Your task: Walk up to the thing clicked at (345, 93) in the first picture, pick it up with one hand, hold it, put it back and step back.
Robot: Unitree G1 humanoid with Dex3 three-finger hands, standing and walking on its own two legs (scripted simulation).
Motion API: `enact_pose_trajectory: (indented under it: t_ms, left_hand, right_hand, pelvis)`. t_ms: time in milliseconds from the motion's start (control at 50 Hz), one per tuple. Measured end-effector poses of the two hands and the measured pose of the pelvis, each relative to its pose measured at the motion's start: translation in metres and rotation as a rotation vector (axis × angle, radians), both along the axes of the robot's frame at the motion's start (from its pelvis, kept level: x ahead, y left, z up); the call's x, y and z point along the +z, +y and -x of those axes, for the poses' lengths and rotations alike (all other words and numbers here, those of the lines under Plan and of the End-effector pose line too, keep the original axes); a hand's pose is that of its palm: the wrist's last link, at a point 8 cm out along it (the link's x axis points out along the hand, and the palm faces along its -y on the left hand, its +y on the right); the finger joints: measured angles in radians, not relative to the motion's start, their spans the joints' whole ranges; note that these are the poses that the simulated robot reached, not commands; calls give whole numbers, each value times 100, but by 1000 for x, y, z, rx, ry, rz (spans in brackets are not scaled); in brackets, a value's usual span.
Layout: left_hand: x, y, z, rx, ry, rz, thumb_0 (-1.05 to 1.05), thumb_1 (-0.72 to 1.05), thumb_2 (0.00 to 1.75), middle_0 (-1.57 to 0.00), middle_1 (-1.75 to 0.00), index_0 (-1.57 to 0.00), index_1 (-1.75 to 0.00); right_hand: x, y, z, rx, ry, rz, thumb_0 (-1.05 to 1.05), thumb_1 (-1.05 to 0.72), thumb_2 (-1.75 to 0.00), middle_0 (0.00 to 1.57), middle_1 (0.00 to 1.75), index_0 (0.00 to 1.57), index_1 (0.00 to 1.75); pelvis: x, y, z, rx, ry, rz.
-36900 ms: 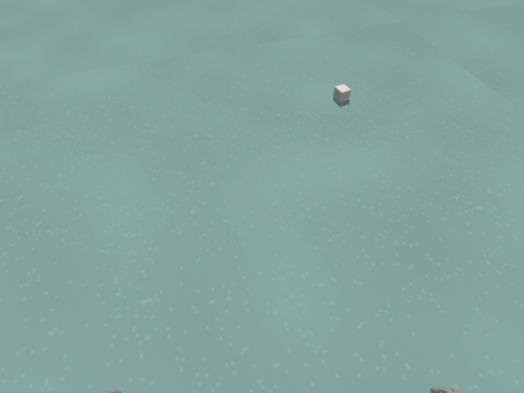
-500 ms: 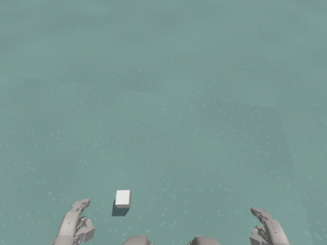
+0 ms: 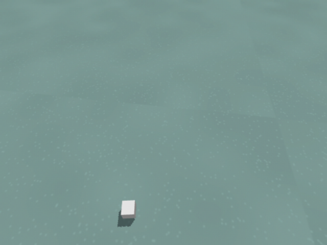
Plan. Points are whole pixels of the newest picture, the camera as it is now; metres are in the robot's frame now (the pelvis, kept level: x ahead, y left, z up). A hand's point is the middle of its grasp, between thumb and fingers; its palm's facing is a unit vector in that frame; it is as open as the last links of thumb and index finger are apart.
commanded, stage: stand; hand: left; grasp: from above
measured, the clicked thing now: (128, 209) +0.41 +0.24 -0.74
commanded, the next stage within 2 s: step back in 1.86 s
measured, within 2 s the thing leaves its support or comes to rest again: neither
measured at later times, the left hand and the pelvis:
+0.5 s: hand out of the picture +0.04 +0.22 -0.16, palm faces +0.01 -0.95 -0.32, open 7.4 cm; pelvis +0.00 -0.01 +0.00, yaw +0 degrees
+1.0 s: hand out of the picture +0.08 +0.22 -0.16, palm faces -0.01 -0.95 -0.32, open 7.4 cm; pelvis +0.01 -0.02 +0.00, yaw +0 degrees
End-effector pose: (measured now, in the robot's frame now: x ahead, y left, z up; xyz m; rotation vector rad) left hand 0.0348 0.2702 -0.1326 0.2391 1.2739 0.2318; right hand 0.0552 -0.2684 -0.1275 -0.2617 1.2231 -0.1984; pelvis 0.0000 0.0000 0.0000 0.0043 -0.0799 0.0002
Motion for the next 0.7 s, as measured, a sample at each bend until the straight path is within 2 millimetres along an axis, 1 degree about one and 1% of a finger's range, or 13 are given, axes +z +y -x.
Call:
enact_pose_trajectory:
  t_ms: [160,400,520,700]
  left_hand:
    - [3,4,9,-5,16,-13,1,91,89,-21,-30,-20,-30]
    - [5,1,10,-15,34,-17,1,91,89,-21,-30,-20,-30]
    - [5,-3,4,-20,35,-13,1,91,89,-21,-30,-20,-30]
    - [8,-7,-15,-35,5,-12,1,91,89,-21,-30,-20,-30]
  right_hand:
    - [1,-5,6,-10,6,-2,0,-90,-90,20,30,21,30]
    - [3,-21,9,-11,29,11,0,-90,-90,20,30,21,30]
    - [4,-25,5,-10,28,15,0,-91,-90,20,30,21,30]
    - [4,-29,-3,-1,21,12,0,-90,-90,20,30,21,30]
  pelvis:
    - [2,-1,6,0,-5,0]
    - [3,-7,6,3,7,3]
    - [3,-10,2,1,8,2]
    - [4,-15,-2,1,12,3]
